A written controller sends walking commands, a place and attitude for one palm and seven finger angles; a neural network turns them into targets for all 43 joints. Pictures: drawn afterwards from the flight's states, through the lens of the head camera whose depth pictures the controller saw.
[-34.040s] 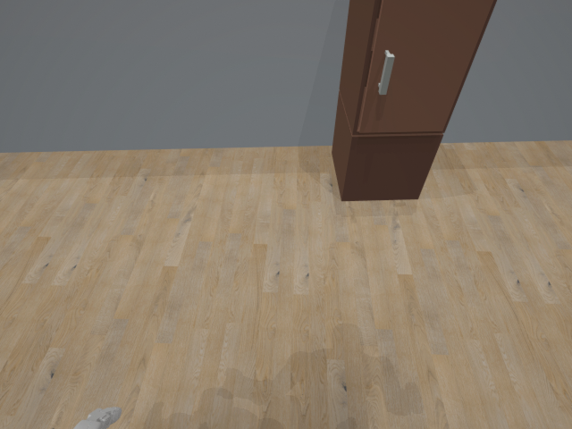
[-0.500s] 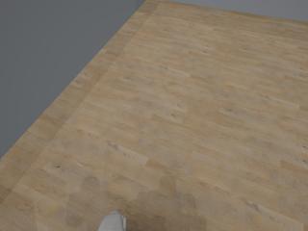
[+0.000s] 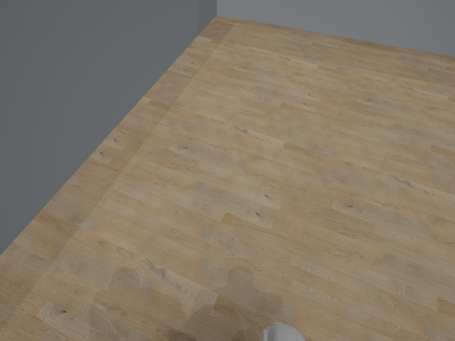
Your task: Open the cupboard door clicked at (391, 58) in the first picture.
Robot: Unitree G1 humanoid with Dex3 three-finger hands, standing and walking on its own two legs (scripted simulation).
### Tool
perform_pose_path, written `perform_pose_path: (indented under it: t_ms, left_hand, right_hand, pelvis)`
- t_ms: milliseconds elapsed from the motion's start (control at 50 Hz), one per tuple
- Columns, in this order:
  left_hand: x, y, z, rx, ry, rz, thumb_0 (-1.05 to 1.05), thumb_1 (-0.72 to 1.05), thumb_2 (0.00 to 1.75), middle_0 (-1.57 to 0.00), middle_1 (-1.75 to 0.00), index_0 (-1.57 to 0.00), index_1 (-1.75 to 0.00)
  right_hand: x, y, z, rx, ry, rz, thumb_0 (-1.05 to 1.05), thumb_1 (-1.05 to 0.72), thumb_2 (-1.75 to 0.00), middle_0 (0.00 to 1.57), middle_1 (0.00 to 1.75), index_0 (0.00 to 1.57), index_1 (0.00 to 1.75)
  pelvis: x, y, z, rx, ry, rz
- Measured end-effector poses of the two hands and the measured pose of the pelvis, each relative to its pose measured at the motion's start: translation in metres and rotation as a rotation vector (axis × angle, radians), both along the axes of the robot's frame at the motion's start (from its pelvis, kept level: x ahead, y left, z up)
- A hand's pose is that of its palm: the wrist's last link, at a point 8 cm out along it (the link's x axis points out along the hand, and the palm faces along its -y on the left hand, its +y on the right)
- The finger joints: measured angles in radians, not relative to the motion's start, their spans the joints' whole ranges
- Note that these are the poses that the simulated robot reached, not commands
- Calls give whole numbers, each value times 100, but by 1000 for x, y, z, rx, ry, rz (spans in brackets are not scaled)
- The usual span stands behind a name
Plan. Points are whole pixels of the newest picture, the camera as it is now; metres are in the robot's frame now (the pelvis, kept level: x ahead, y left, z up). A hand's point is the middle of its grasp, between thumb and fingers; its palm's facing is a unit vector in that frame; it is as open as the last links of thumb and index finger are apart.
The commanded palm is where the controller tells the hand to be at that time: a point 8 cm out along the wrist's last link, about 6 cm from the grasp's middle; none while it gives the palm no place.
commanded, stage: walk to a spot facing it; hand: left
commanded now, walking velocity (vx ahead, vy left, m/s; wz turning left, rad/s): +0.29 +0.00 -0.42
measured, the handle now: out of the picture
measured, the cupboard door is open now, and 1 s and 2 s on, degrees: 50 50 50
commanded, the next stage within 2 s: turn to face it in 0.06 s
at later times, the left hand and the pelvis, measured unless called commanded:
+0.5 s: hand (194, 263) +0.30 +0.10 -0.16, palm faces +0.07 -0.98 -0.19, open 7.1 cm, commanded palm none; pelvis +0.20 -0.08 +0.00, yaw +4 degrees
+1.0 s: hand (191, 275) +0.27 +0.10 -0.16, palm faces +0.35 -0.88 -0.32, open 7.4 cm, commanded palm none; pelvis +0.27 -0.13 -0.01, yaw +21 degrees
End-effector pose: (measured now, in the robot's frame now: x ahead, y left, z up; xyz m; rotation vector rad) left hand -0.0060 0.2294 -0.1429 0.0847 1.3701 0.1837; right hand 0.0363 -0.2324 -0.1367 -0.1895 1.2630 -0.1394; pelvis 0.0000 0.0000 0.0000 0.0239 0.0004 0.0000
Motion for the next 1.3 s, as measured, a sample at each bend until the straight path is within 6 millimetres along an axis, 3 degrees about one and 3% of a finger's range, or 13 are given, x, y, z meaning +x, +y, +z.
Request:
perform_pose_path:
  t_ms: [100,180,240,320,400,520,620,820,940,1020,1160,1240,1300]
  left_hand:
    - [117,-5,15,38,-131,-96,1,92,90,-19,-30,-20,-30]
    - [203,-23,14,74,-181,-194,1,91,90,-19,-30,-20,-30]
    - [252,-40,7,101,-238,-229,1,91,90,-19,-30,-20,-30]
    - [277,-65,13,83,-246,-211,0,91,90,-19,-30,-20,-30]
    - [283,-85,13,40,-226,-148,0,92,90,-20,-30,-20,-30]
    - [291,-75,5,35,-227,-38,-2,95,90,-20,-30,-20,-30]
    - [284,-57,-21,27,-172,40,-1,93,90,-20,-30,-20,-30]
    - [279,-47,8,119,-152,152,1,91,90,-20,-30,-20,-30]
    - [266,-68,18,196,-167,211,1,91,90,-20,-30,-20,-30]
    - [244,-92,24,186,-111,273,1,90,90,-20,-30,-20,-30]
    - [214,-124,13,113,-56,379,1,90,90,-20,-30,-20,-30]
    - [193,-127,-10,78,-32,452,1,90,90,-20,-30,-20,-30]
    - [190,-125,-13,89,-20,493,1,90,90,-20,-30,-20,-30]
  right_hand:
    - [-26,-21,-2,13,172,-90,0,-94,-90,20,30,20,30]
    - [-28,-38,-13,36,254,-174,1,-92,-90,20,30,20,30]
    - [-15,-52,-26,54,303,-206,1,-92,-90,20,30,20,30]
    - [37,-65,-19,49,276,-191,1,-91,-90,20,30,20,30]
    - [108,-72,-7,46,181,-135,1,-91,-90,20,30,19,30]
    - [209,-74,1,19,62,-10,1,-92,-90,20,30,20,30]
    - [279,-74,-6,-33,-50,89,1,-92,-90,20,30,20,30]
    - [335,-86,0,-31,-31,242,1,-91,-90,20,30,20,30]
    - [372,-113,-14,-1,-21,288,1,-90,-90,20,30,20,30]
    - [403,-120,-6,-2,-25,338,1,-91,-90,20,30,20,30]
    - [458,-94,10,-8,-72,479,1,-91,-90,20,30,19,30]
    - [485,-67,6,-17,-147,568,1,-91,-90,20,30,20,30]
    - [489,-58,10,-19,-155,620,1,-91,-90,20,30,20,30]
  pelvis:
    - [49,-15,3,1,8,-37]
    - [95,-40,-8,10,9,-76]
    - [123,-59,-21,10,8,-77]
    - [149,-71,-10,-5,-1,-39]
    - [175,-79,1,-3,6,2]
    - [207,-80,0,-18,1,76]
    - [230,-68,-21,-38,-1,130]
    - [246,-91,-7,-43,27,245]
    - [261,-124,-14,-17,30,320]
    - [271,-132,-5,2,22,382]
    - [283,-136,0,26,26,474]
    - [284,-130,-16,-2,21,534]
    - [285,-136,-15,2,12,569]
